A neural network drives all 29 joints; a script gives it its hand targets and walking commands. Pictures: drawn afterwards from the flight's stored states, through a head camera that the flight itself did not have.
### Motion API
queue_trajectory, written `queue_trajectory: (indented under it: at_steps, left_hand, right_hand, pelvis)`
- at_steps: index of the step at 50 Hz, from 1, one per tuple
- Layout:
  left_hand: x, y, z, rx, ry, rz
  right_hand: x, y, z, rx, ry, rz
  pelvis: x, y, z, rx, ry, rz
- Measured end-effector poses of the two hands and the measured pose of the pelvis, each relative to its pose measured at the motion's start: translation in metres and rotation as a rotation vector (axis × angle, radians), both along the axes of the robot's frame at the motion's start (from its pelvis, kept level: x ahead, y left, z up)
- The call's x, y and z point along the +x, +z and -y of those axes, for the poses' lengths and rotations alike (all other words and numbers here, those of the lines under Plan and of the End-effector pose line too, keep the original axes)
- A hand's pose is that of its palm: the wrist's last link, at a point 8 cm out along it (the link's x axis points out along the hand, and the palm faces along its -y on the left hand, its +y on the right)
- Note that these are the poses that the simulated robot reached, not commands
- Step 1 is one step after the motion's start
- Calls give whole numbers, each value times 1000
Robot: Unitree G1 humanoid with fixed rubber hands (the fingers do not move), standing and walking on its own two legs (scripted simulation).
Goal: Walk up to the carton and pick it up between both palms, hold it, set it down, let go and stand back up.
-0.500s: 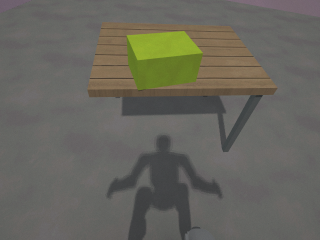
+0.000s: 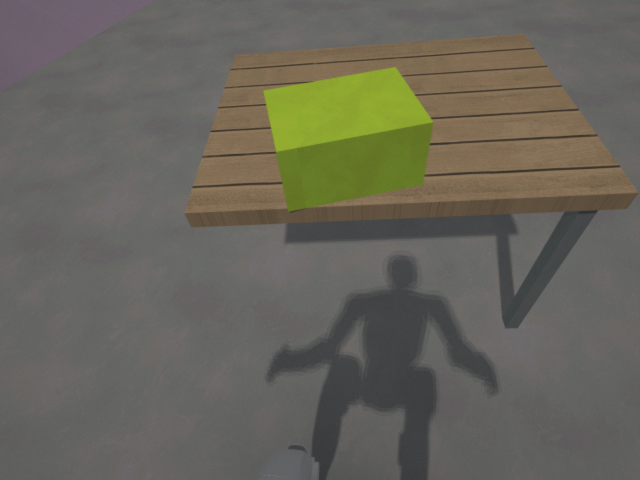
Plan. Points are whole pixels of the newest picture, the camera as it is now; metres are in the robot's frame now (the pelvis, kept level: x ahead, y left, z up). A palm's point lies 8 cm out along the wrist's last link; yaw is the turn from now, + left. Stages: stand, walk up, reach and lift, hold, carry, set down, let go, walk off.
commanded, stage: walk up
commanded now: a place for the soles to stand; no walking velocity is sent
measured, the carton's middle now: (343, 137) +0.79 +0.04 -0.04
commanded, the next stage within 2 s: none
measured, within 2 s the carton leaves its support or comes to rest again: neither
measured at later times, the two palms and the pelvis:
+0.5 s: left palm out of the picture +0.05 +0.34 -0.11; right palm out of the picture +0.14 -0.31 -0.10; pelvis +0.02 +0.01 -0.02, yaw +2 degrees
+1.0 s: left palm (107, 479) +0.14 +0.33 -0.11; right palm out of the picture +0.14 -0.30 -0.09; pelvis +0.05 +0.02 +0.00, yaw +2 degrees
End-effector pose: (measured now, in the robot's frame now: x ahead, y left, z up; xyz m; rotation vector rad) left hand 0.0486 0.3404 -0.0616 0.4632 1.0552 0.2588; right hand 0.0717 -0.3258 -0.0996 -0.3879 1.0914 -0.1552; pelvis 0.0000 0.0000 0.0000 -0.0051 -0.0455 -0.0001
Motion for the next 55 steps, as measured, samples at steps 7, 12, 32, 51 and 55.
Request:
queue_trajectory:
  at_steps: [7, 12, 32, 51, 55]
  left_hand:
    - [30, -49, 0, -90, 12, 0]
    - [46, -67, 12, -151, 2, -17]
    - [33, -36, -5, -42, 42, -34]
    - [87, -45, 8, -123, 29, -23]
    - [87, -45, 8, -118, 45, -44]
  right_hand:
    - [50, 0, -24, -54, 48, 18]
    - [66, 9, -35, -74, 39, 66]
    - [52, -15, -30, 12, -21, 15]
    - [73, 9, -27, -29, -44, -23]
    - [90, 9, -28, -25, -37, -7]
  pelvis:
    - [24, -18, -16, -5, 41, -6]
    - [23, -18, -21, -10, 44, 7]
    - [19, -10, -15, 3, 27, -7]
    - [47, 3, -16, -1, 32, -20]
    - [53, 4, -16, 0, 33, -19]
